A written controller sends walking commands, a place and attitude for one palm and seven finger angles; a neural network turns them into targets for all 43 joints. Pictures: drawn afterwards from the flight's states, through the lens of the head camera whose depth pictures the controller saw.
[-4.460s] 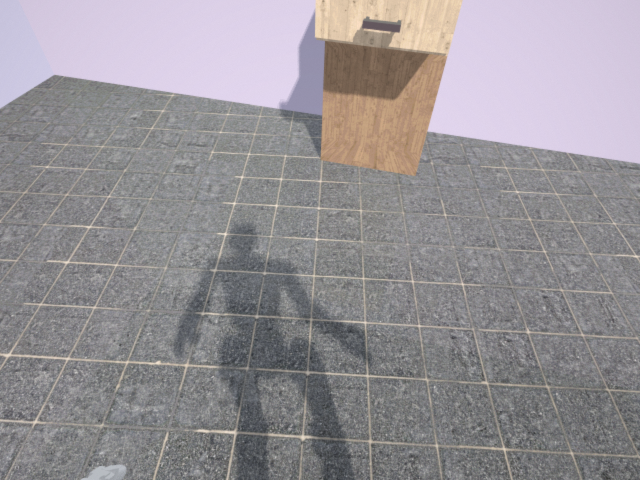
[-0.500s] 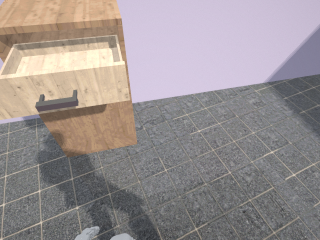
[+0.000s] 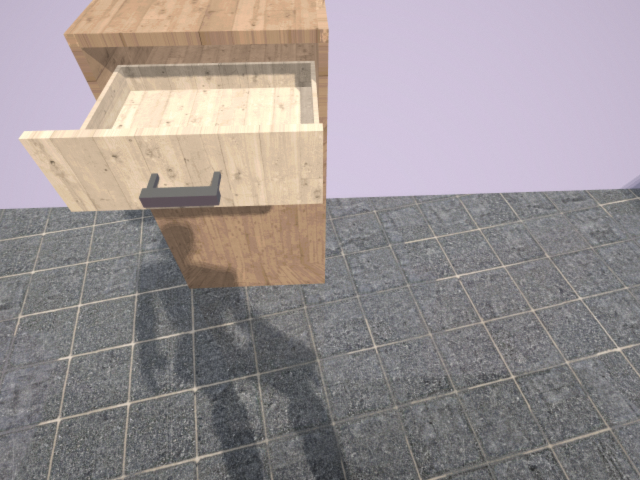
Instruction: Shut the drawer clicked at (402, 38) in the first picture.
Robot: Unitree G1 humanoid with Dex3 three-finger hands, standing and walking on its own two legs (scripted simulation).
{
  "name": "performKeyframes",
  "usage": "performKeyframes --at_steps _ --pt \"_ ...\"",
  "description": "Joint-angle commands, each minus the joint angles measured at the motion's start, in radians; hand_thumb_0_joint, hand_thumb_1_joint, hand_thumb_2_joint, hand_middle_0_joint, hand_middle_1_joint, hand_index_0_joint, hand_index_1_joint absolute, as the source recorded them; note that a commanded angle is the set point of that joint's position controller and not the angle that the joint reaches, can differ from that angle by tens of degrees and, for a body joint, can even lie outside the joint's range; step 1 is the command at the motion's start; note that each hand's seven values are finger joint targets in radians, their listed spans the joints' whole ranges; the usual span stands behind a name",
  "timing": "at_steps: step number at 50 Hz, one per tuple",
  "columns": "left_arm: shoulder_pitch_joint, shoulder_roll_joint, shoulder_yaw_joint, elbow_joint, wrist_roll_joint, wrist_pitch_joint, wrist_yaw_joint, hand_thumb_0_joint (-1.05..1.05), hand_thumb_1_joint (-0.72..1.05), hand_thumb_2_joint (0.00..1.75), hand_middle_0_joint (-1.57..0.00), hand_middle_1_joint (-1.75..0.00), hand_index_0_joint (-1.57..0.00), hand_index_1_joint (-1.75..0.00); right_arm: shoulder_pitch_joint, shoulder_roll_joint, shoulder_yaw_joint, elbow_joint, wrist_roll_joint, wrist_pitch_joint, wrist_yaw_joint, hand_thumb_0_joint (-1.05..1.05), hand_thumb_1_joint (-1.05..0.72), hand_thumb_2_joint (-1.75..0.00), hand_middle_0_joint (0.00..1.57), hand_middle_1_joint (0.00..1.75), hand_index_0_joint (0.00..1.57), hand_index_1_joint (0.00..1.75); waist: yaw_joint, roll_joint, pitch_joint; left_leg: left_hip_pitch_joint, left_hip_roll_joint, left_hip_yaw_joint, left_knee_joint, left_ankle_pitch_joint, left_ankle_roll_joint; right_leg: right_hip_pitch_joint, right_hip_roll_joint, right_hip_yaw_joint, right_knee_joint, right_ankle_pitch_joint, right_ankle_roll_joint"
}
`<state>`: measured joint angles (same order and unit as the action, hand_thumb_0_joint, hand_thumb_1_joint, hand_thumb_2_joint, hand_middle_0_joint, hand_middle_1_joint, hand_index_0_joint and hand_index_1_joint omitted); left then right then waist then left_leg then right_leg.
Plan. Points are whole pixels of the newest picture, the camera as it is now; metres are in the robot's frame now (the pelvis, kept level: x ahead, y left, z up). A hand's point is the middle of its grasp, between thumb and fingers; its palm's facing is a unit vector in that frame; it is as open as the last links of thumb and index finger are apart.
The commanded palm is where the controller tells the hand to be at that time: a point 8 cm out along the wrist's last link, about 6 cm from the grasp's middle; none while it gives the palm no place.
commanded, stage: take the last steps up to it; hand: left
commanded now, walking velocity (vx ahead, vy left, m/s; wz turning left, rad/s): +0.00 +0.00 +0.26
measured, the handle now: (183, 187) +0.53 +0.26 +0.04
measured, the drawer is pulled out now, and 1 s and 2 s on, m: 0.29 0.29 0.29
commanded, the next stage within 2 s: come to a stop and stand still in 0.94 s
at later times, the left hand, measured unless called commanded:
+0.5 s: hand out of the picture -0.07 +0.18 -0.18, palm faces +0.23 -0.96 -0.16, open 7.4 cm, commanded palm none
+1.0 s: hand (213, 379) +0.29 +0.20 -0.17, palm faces +0.09 -0.97 -0.21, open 7.4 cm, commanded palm none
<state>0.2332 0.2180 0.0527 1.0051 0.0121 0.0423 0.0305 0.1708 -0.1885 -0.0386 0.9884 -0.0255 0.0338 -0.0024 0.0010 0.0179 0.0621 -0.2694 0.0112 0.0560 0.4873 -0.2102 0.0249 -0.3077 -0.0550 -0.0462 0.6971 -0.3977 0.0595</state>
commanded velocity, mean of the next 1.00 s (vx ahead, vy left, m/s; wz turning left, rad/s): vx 0.25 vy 0.01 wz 0.03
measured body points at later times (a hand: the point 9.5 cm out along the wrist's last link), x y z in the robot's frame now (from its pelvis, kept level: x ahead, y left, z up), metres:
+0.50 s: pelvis +0.03 +0.02 +0.00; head +0.04 +0.04 +0.44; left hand -0.08 +0.23 -0.17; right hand +0.14 -0.21 -0.14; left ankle +0.03 +0.13 -0.74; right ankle +0.00 -0.13 -0.73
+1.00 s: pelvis +0.19 +0.01 -0.01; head +0.22 +0.00 +0.43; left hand +0.28 +0.25 -0.15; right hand +0.11 -0.19 -0.18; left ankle +0.04 +0.12 -0.69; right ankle +0.26 -0.07 -0.74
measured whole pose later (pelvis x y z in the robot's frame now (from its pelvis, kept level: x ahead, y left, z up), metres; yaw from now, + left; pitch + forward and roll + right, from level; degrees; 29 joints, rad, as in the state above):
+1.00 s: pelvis +0.19 +0.01 -0.01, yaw +6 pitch -1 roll +1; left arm 0.10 0.15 0.04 1.00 0.02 -0.06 0.00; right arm 0.42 -0.12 -0.03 1.17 -0.02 -0.02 -0.01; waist -0.05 0.03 0.09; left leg -0.17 0.06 0.08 0.90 -0.52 0.00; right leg -0.38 -0.05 -0.14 0.63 -0.22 -0.06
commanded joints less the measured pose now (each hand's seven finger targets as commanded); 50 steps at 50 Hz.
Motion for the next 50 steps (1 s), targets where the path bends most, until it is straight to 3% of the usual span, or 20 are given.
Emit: performKeyframes --at_steps 1,2,3,4,7,15,18,21,22,23,24,25,28,31,42,45,46,47,48,50 --pt "0.111 0.103 0.016 -0.038 0.008 -0.047 0.009 0.00 0.90 0.90 -0.20 -0.30 -0.20 -0.30 0.006 -0.122 -0.044 -0.059 0.022 -0.014 -0.001 0.00 -0.90 -0.90 0.20 0.30 0.20 0.30 0.024 -0.045 -0.103 -0.074 0.110 -0.133 0.045 0.090 0.024 0.214 -0.101 0.093 -0.366 0.232 -0.038" --pt "0.092 0.176 0.025 -0.045 0.015 -0.053 0.014 0.00 0.90 0.90 -0.20 -0.30 -0.20 -0.30 0.017 -0.062 -0.030 -0.072 0.026 -0.013 0.006 0.00 -0.90 -0.90 0.20 0.30 0.20 0.30 0.011 -0.237 -0.079 -0.179 -0.006 -0.024 0.163 -0.149 -0.036 0.227 -0.291 0.276 -0.417 0.328 -0.121" --pt "0.107 0.194 0.028 -0.057 0.013 -0.055 0.009 0.00 0.90 0.90 -0.20 -0.30 -0.20 -0.30 -0.026 -0.082 -0.033 -0.087 0.017 0.000 0.003 0.00 -0.90 -0.90 0.20 0.30 0.20 0.30 0.047 -0.255 -0.082 -0.159 -0.010 -0.052 0.323 -0.334 -0.041 0.124 -0.379 0.337 -0.471 0.260 -0.209" --pt "0.084 0.179 0.030 -0.056 0.012 -0.058 0.010 0.00 0.90 0.90 -0.20 -0.30 -0.20 -0.30 -0.038 -0.094 -0.039 -0.083 0.007 0.013 0.004 0.00 -0.90 -0.90 0.20 0.30 0.20 0.30 0.039 -0.292 -0.025 -0.194 0.010 -0.090 0.441 -0.323 -0.036 0.059 -0.356 0.347 -0.508 0.123 -0.220" --pt "0.055 0.114 0.019 -0.053 0.012 -0.069 0.004 0.00 0.90 0.90 -0.20 -0.30 -0.20 -0.30 0.020 -0.095 -0.044 -0.032 0.000 0.001 0.021 0.00 -0.90 -0.90 0.20 0.30 0.20 0.30 0.009 -0.159 0.019 -0.265 0.043 -0.065 0.577 -0.168 -0.043 0.110 -0.266 0.203 -0.508 0.046 -0.176" --pt "0.215 0.115 0.020 0.030 0.022 -0.097 -0.009 0.00 0.90 0.90 -0.20 -0.30 -0.20 -0.30 -0.055 -0.050 -0.028 -0.049 0.001 -0.028 0.032 0.00 -0.90 -0.90 0.20 0.30 0.20 0.30 0.070 -0.164 0.026 -0.259 0.063 0.012 0.308 -0.164 -0.049 0.234 -0.280 0.158 -0.529 0.035 -0.199" --pt "0.213 0.122 0.023 0.051 0.023 -0.094 -0.011 0.00 0.90 0.90 -0.20 -0.30 -0.20 -0.30 -0.045 -0.038 -0.022 -0.046 0.005 -0.037 0.032 0.00 -0.90 -0.90 0.20 0.30 0.20 0.30 0.065 -0.186 0.024 -0.168 0.055 0.036 0.200 -0.188 -0.034 0.190 -0.282 0.139 -0.520 0.023 -0.203" --pt "0.169 0.113 0.022 0.067 0.011 -0.085 -0.015 0.00 0.90 0.90 -0.20 -0.30 -0.20 -0.30 0.072 -0.033 -0.014 0.000 0.006 -0.055 0.023 0.00 -0.90 -0.90 0.20 0.30 0.20 0.30 0.005 -0.154 0.004 0.096 0.017 0.111 -0.025 -0.058 -0.032 0.059 -0.205 0.035 -0.431 -0.008 -0.148" --pt "0.157 0.087 0.017 0.064 0.010 -0.081 -0.018 0.00 0.90 0.90 -0.20 -0.30 -0.20 -0.30 0.143 -0.062 -0.021 0.027 0.008 -0.062 0.016 0.00 -0.90 -0.90 0.20 0.30 0.20 0.30 -0.028 -0.067 -0.009 0.239 0.031 0.088 -0.074 -0.072 -0.030 -0.039 -0.166 0.003 -0.350 -0.040 -0.124" --pt "0.143 0.040 0.008 0.050 0.006 -0.076 -0.023 0.00 0.90 0.90 -0.20 -0.30 -0.20 -0.30 0.238 -0.127 -0.036 0.053 0.002 -0.068 0.005 0.00 -0.90 -0.90 0.20 0.30 0.20 0.30 -0.071 0.121 -0.023 0.348 0.173 -0.104 -0.152 -0.199 0.014 -0.176 -0.092 -0.070 -0.162 -0.072 -0.082" --pt "0.099 -0.011 -0.004 0.011 0.007 -0.075 -0.028 0.00 0.90 0.90 -0.20 -0.30 -0.20 -0.30 0.340 -0.217 -0.056 0.072 -0.006 -0.066 -0.004 0.00 -0.90 -0.90 0.20 0.30 0.20 0.30 -0.112 0.304 -0.003 0.359 0.369 -0.378 -0.303 -0.346 0.106 -0.318 0.001 -0.153 0.099 -0.156 -0.048" --pt "0.025 0.013 -0.001 -0.019 0.019 -0.074 -0.023 0.00 0.90 0.90 -0.20 -0.30 -0.20 -0.30 0.359 -0.210 -0.054 0.085 -0.006 -0.064 -0.009 0.00 -0.90 -0.90 0.20 0.30 0.20 0.30 -0.124 0.259 0.037 0.295 0.404 -0.444 -0.351 -0.408 0.150 -0.369 -0.014 -0.064 0.262 -0.181 -0.066" --pt "0.025 0.010 0.006 0.012 0.016 -0.076 -0.041 0.00 0.90 0.90 -0.20 -0.30 -0.20 -0.30 0.225 -0.109 -0.024 0.059 0.002 -0.082 -0.021 0.00 -0.90 -0.90 0.20 0.30 0.20 0.30 -0.050 0.104 0.092 0.179 0.334 -0.286 -0.353 -0.235 0.144 -0.366 -0.083 0.013 0.398 0.008 -0.071" --pt "0.084 -0.014 0.006 0.042 0.016 -0.066 -0.043 0.00 0.90 0.90 -0.20 -0.30 -0.20 -0.30 0.213 -0.074 -0.014 0.065 0.008 -0.105 -0.027 0.00 -0.90 -0.90 0.20 0.30 0.20 0.30 -0.005 0.084 0.034 0.204 0.266 -0.128 -0.327 0.093 0.134 -0.308 -0.075 -0.004 0.364 0.117 -0.047" --pt "-0.110 -0.016 0.009 -0.051 0.009 -0.061 -0.040 0.00 0.90 0.90 -0.20 -0.30 -0.20 -0.30 0.280 -0.081 -0.023 0.131 -0.007 -0.097 -0.027 0.00 -0.90 -0.90 0.20 0.30 0.20 0.30 -0.021 0.089 0.095 0.174 0.279 -0.062 -0.250 0.265 0.137 -0.166 -0.035 -0.058 -0.026 0.156 -0.065" --pt "0.075 0.025 0.022 0.010 0.015 -0.081 -0.035 0.00 0.90 0.90 -0.20 -0.30 -0.20 -0.30 0.275 -0.078 -0.020 0.140 0.002 -0.091 -0.025 0.00 -0.90 -0.90 0.20 0.30 0.20 0.30 0.061 0.024 -0.003 0.126 0.199 0.017 0.009 0.345 0.070 0.148 0.019 -0.093 -0.187 0.251 -0.085" --pt "0.194 0.091 0.036 0.046 0.018 -0.097 -0.027 0.00 0.90 0.90 -0.20 -0.30 -0.20 -0.30 0.290 -0.049 -0.018 0.134 0.012 -0.095 -0.018 0.00 -0.90 -0.90 0.20 0.30 0.20 0.30 0.105 -0.093 -0.110 -0.016 0.136 0.063 0.235 0.219 0.028 0.373 -0.109 0.062 -0.215 0.334 -0.135" --pt "0.283 0.196 0.059 0.061 0.013 -0.104 -0.018 0.00 0.90 0.90 -0.20 -0.30 -0.20 -0.30 0.335 -0.002 -0.009 0.104 0.020 -0.095 -0.014 0.00 -0.90 -0.90 0.20 0.30 0.20 0.30 0.104 -0.301 -0.219 -0.212 0.000 0.105 0.540 -0.309 -0.018 0.544 -0.375 0.410 -0.329 0.553 -0.249" --pt "0.273 0.206 0.059 0.062 -0.004 -0.104 -0.014 0.00 0.90 0.90 -0.20 -0.30 -0.20 -0.30 0.300 -0.031 -0.011 0.099 0.024 -0.085 -0.022 0.00 -0.90 -0.90 0.20 0.30 0.20 0.30 0.107 -0.251 -0.249 -0.212 0.025 -0.016 0.696 -0.400 -0.011 0.463 -0.415 0.466 -0.389 0.527 -0.307" --pt "0.112 0.122 0.039 0.026 0.000 -0.099 -0.003 0.00 0.90 0.90 -0.20 -0.30 -0.20 -0.30 0.199 -0.012 -0.018 0.081 0.014 -0.077 -0.018 0.00 -0.90 -0.90 0.20 0.30 0.20 0.30 0.064 -0.106 -0.076 -0.282 0.093 -0.059 0.770 -0.276 -0.014 0.252 -0.361 0.349 -0.421 0.383 -0.300"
